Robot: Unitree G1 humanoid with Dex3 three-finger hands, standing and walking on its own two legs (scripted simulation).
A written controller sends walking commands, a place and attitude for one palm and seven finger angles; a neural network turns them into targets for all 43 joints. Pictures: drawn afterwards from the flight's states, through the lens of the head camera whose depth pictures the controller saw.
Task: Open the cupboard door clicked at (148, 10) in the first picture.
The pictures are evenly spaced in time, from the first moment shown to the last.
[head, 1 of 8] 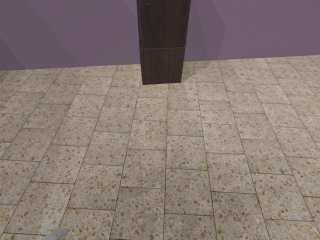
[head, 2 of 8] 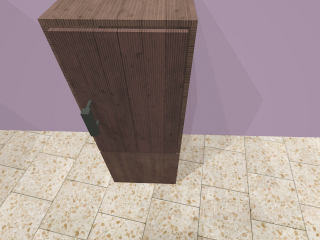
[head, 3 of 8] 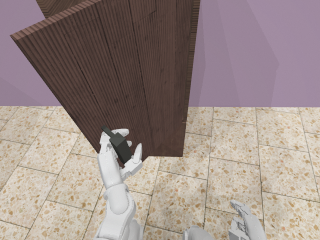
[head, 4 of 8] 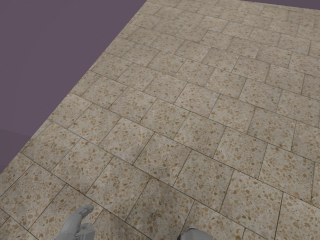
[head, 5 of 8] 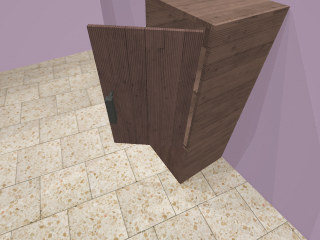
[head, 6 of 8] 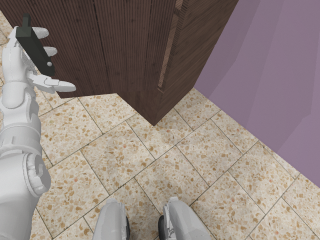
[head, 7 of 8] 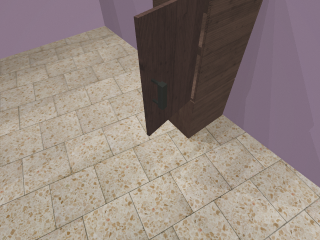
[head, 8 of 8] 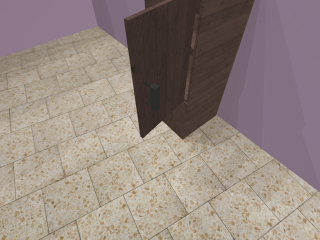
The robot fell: no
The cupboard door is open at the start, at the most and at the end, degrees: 0 101 100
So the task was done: yes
